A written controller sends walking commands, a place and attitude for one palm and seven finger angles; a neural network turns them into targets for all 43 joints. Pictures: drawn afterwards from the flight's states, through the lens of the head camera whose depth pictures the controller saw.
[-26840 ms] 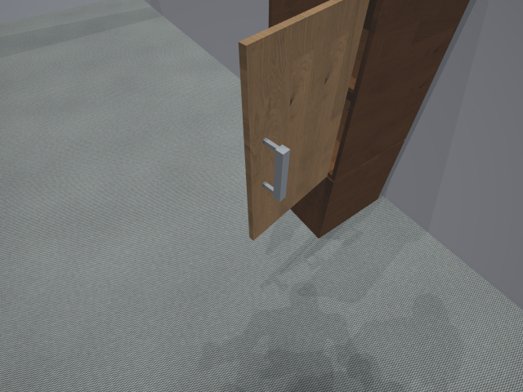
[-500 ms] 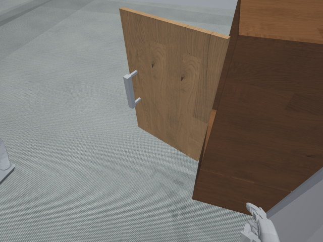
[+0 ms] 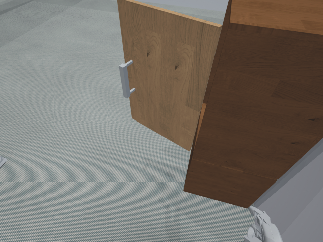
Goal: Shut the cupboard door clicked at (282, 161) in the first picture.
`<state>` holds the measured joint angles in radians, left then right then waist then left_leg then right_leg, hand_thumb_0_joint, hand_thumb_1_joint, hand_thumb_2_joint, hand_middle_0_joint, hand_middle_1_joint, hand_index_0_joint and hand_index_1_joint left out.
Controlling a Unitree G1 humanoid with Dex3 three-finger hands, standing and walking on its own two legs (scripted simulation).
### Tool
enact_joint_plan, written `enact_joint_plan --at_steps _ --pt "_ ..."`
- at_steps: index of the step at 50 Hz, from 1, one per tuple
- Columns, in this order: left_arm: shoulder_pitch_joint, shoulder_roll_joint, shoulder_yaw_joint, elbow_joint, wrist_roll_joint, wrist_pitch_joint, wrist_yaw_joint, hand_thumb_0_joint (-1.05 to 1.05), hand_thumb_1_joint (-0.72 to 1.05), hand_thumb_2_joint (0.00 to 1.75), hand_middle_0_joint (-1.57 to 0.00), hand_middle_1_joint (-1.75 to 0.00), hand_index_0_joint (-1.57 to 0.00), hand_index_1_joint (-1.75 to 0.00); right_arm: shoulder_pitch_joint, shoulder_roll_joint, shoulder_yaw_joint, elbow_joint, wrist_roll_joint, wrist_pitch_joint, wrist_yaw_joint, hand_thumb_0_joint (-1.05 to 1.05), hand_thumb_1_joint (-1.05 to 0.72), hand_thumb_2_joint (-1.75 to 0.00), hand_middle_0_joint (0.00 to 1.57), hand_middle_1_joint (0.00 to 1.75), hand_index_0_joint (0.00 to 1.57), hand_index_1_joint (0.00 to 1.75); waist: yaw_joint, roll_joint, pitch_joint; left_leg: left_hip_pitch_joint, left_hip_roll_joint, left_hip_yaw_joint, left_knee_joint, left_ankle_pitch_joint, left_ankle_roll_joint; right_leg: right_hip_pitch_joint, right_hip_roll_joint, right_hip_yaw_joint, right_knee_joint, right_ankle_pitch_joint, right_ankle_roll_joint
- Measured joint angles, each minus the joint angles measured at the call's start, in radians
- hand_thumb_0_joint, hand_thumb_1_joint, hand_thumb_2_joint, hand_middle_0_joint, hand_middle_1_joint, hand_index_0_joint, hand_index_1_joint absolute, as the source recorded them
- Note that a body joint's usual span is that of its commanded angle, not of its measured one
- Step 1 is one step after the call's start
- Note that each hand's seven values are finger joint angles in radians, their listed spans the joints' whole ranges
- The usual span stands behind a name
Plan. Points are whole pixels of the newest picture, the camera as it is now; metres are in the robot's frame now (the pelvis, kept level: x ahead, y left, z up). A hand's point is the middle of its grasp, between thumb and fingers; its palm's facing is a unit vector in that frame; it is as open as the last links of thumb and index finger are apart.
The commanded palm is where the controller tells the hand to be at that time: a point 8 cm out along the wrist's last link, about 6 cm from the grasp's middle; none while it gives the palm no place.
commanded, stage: step back with the hand held close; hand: left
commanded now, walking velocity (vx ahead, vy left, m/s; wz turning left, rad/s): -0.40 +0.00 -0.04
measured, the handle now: (128, 79) +0.73 +0.18 -0.03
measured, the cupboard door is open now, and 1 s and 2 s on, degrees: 70 70 70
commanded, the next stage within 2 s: stop stepping back and stand still in 0.68 s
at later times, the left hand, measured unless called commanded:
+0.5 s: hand out of the picture +0.16 +0.26 +0.18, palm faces +0.43 -0.78 -0.46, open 7.4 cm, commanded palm +0.08 +0.28 +0.20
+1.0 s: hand out of the picture -0.02 +0.21 +0.16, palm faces +0.31 -0.83 -0.46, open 7.4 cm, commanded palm -0.08 +0.25 +0.20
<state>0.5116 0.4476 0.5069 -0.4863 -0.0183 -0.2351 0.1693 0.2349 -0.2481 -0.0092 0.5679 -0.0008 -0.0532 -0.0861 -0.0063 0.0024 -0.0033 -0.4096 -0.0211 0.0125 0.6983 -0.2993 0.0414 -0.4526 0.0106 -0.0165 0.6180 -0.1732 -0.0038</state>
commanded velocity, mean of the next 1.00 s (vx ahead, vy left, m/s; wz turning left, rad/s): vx -0.25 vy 0.01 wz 0.00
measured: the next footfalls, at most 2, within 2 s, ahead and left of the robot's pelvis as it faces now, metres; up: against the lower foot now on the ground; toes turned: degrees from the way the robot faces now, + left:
right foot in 0.50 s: -0.24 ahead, -0.11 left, +0.00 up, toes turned -5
left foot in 0.74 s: -0.07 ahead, +0.05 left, +0.00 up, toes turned -5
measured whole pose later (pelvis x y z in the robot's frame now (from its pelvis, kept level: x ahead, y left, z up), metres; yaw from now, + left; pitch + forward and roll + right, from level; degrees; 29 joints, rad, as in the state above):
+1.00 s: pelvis -0.24 -0.04 +0.01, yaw -4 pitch -3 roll -1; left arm 0.61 0.44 0.39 -0.49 -0.04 -0.08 0.15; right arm 0.28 -0.21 0.00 0.58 0.01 -0.06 -0.10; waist -0.04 -0.04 -0.01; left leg -0.36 0.00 0.02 0.50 -0.17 0.04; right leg -0.28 0.01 -0.04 0.63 -0.43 0.02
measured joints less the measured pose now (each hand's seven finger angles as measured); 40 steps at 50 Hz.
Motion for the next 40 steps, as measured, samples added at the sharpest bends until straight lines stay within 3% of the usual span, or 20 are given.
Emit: enact_joint_plan --at_steps 6,10,12,14,17,20,23,26,28,30,32,34,36,37,38,40 --pt "-0.013 -0.047 -0.067 0.024 -0.004 0.023 0.002 0.01 0.89 0.9 -0.21 -0.31 -0.21 -0.31 -0.008 0.003 -0.006 0.025 0.003 0.019 0.02 0.01 -0.91 -0.9 0.2 0.3 0.2 0.3 -0.008 -0.003 -0.002 -0.039 -0.006 0.01 0.02 -0.076 -0.004 -0.021 -0.01 0.005 -0.029 0.035 0.001" --pt "0.016 -0.036 -0.09 -0.023 -0.002 0.026 0.007 0.02 0.89 0.9 -0.22 -0.31 -0.22 -0.31 -0.013 0.016 0.005 0.024 0.001 0.034 0.019 0.01 -0.91 -0.9 0.2 0.3 0.2 0.3 -0.024 -0.033 0.016 -0.05 -0.007 0.017 -0.032 0.015 0.011 -0.032 -0.02 0.0 -0.056 0.041 0.011" --pt "0.03 -0.017 -0.076 -0.045 0.007 0.02 0.004 0.02 0.89 0.9 -0.22 -0.31 -0.22 -0.31 -0.005 0.023 0.005 0.016 -0.003 0.026 0.01 0.01 -0.91 -0.9 0.2 0.3 0.2 0.3 -0.039 -0.017 0.027 -0.062 0.009 -0.002 -0.039 0.094 0.022 -0.035 0.01 0.011 0.027 -0.002 0.021" --pt "0.034 0.004 -0.051 -0.056 0.012 0.015 -0.003 0.02 0.89 0.9 -0.22 -0.31 -0.22 -0.31 0.008 0.039 -0.003 0.029 -0.011 0.012 0.004 0.01 -0.91 -0.9 0.2 0.3 0.2 0.3 -0.039 0.001 0.015 -0.076 0.02 -0.033 -0.037 0.095 0.019 0.001 0.051 0.024 0.151 -0.05 0.026" --pt "0.056 0.022 0.009 -0.069 0.007 -0.007 -0.005 0.02 0.89 0.89 -0.22 -0.31 -0.22 -0.31 0.027 0.063 -0.003 0.052 -0.018 -0.009 0.007 0.01 -0.91 -0.9 0.2 0.3 0.2 0.3 -0.013 0.012 -0.052 -0.107 0.042 -0.049 -0.067 0.102 0.008 0.126 0.088 0.026 0.199 -0.136 0.025" --pt "0.063 0.002 0.043 -0.068 -0.02 -0.023 0.008 0.02 0.89 0.9 -0.22 -0.31 -0.22 -0.31 -0.001 0.082 0.008 0.08 -0.029 -0.05 0.016 0.01 -0.91 -0.9 0.2 0.3 0.2 0.3 0.025 -0.006 -0.102 -0.143 0.056 -0.018 -0.132 0.147 -0.003 0.271 0.069 0.024 0.064 -0.208 0.022" --pt "-0.001 -0.035 0.009 -0.048 -0.034 -0.022 0.01 0.02 0.89 0.9 -0.21 -0.31 -0.21 -0.31 -0.094 0.086 0.016 0.092 -0.034 -0.091 0.034 0.01 -0.91 -0.9 0.2 0.3 0.21 0.3 0.064 -0.015 -0.053 -0.159 0.079 0.03 -0.212 0.225 -0.009 0.35 0.051 0.034 -0.089 -0.211 0.029" --pt "-0.077 -0.036 -0.049 -0.043 -0.036 -0.001 -0.009 0.02 0.9 0.9 -0.21 -0.3 -0.21 -0.31 -0.206 0.081 0.016 0.065 -0.03 -0.107 0.052 0.01 -0.91 -0.9 0.21 0.3 0.21 0.3 0.076 -0.006 0.052 -0.17 0.106 0.069 -0.257 0.299 -0.021 0.365 0.045 0.033 -0.186 -0.189 0.03" --pt "-0.102 -0.016 -0.076 -0.068 -0.037 0.01 -0.034 0.02 0.9 0.9 -0.21 -0.3 -0.21 -0.31 -0.256 0.077 0.014 0.035 -0.022 -0.098 0.058 0.01 -0.91 -0.9 0.21 0.3 0.21 0.31 0.065 0.01 0.108 -0.183 0.126 0.076 -0.259 0.335 -0.03 0.376 0.053 0.023 -0.229 -0.254 0.007" --pt "-0.077 0.01 -0.086 -0.116 -0.038 0.007 -0.064 0.02 0.89 0.9 -0.21 -0.3 -0.21 -0.31 -0.266 0.072 0.013 0.009 -0.006 -0.068 0.059 0.0 -0.91 -0.9 0.21 0.3 0.21 0.31 0.034 0.051 0.142 -0.191 0.155 0.049 -0.223 0.341 -0.037 0.381 0.092 0.004 -0.232 -0.243 -0.029" --pt "0.01 0.069 -0.052 -0.171 -0.045 -0.02 -0.085 0.02 0.89 0.9 -0.22 -0.31 -0.22 -0.31 -0.219 0.086 0.022 0.002 0.022 -0.027 0.049 0.01 -0.91 -0.9 0.21 0.3 0.21 0.3 0.009 0.015 0.115 -0.191 0.111 0.024 -0.07 0.128 -0.043 0.373 0.081 0.004 -0.213 -0.228 -0.034" --pt "0.123 0.129 0.024 -0.199 -0.052 -0.048 -0.092 0.02 0.89 0.89 -0.22 -0.31 -0.22 -0.31 -0.151 0.094 0.036 0.006 0.037 0.002 0.039 0.01 -0.91 -0.9 0.21 0.3 0.21 0.3 0.006 -0.053 0.048 -0.166 0.048 0.028 0.032 -0.02 -0.046 0.346 0.046 0.021 -0.194 -0.222 -0.028" --pt "0.2 0.138 0.07 -0.185 -0.057 -0.045 -0.084 0.01 0.88 0.89 -0.22 -0.31 -0.22 -0.31 -0.1 0.074 0.046 0.011 0.032 0.023 0.018 0.01 -0.91 -0.9 0.21 0.3 0.21 0.3 0.009 -0.066 -0.002 -0.079 0.022 0.047 -0.041 0.03 -0.052 0.309 0.039 0.014 -0.144 -0.173 -0.026" --pt "0.21 0.123 0.069 -0.167 -0.06 -0.034 -0.077 0.01 0.88 0.89 -0.23 -0.31 -0.23 -0.31 -0.083 0.049 0.046 0.012 0.027 0.029 0.007 0.01 -0.91 -0.9 0.2 0.3 0.21 0.3 0.008 -0.036 -0.016 -0.022 0.028 0.047 -0.114 0.178 -0.048 0.286 0.052 -0.01 -0.098 -0.132 -0.011" --pt "0.201 0.112 0.063 -0.142 -0.064 -0.018 -0.07 0.01 0.88 0.89 -0.23 -0.31 -0.23 -0.31 -0.073 0.028 0.038 0.017 0.021 0.031 0.002 0.01 -0.91 -0.9 0.2 0.3 0.21 0.3 0.002 -0.008 -0.025 0.016 0.037 0.041 -0.178 0.208 -0.025 0.25 0.062 -0.031 -0.031 -0.094 0.013" --pt "0.128 0.092 0.031 -0.07 -0.066 0.01 -0.057 0.01 0.88 0.89 -0.22 -0.31 -0.22 -0.31 -0.07 0.007 0.007 0.044 0.008 0.017 0.004 0.01 -0.91 -0.9 0.2 0.3 0.2 0.3 -0.005 0.014 -0.019 0.06 0.035 0.03 -0.25 0.174 0.007 0.163 0.075 -0.003 0.14 -0.229 0.038"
